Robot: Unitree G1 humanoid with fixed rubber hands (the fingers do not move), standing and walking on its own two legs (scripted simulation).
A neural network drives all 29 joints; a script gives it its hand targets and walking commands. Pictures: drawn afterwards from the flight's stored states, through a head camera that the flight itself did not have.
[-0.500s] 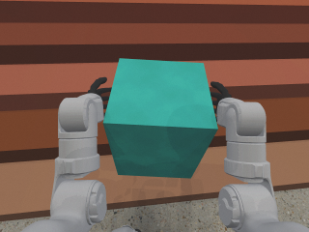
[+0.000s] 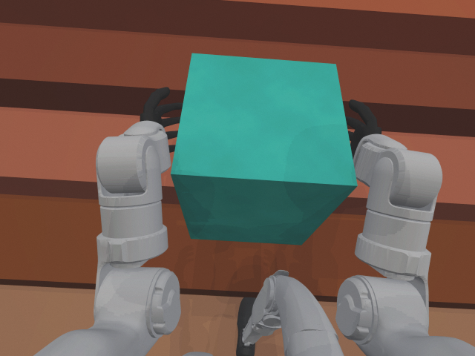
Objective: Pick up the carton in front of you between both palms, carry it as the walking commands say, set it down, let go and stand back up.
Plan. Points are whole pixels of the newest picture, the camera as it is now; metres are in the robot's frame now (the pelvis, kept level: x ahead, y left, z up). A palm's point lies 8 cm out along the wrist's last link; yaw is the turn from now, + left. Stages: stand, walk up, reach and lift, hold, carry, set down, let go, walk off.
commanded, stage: carry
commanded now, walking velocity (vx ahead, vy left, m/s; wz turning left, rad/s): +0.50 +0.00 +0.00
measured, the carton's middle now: (254, 162) +0.40 +0.02 +0.05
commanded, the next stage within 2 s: none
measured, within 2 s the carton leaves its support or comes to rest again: neither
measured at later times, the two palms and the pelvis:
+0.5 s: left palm out of the picture +0.74 +0.10 +0.38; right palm out of the picture +0.68 -0.20 +0.36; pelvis +0.34 +0.01 +0.21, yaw +0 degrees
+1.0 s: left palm out of the picture +1.00 +0.11 +0.48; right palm out of the picture +1.04 -0.19 +0.49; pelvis +0.64 -0.09 +0.36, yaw -1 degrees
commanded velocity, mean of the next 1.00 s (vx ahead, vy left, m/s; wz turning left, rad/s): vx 0.50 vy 0.00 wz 0.00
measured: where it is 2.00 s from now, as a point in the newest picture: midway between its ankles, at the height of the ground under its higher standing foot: outside the picture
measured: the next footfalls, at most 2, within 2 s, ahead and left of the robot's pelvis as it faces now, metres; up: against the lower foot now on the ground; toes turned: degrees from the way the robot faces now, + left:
left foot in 0.36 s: +0.45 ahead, +0.06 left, +0.14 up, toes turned +5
right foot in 0.82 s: +0.75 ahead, -0.18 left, +0.28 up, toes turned -8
